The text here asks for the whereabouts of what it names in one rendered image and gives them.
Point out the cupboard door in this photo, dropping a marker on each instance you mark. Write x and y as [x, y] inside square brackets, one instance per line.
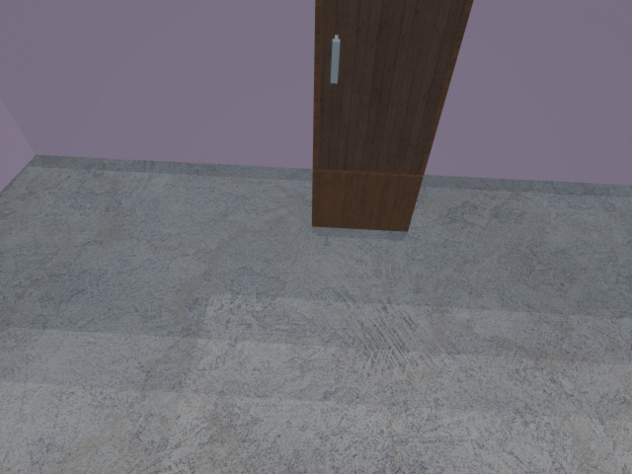
[394, 59]

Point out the handle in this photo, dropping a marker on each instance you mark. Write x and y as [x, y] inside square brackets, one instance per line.
[335, 59]

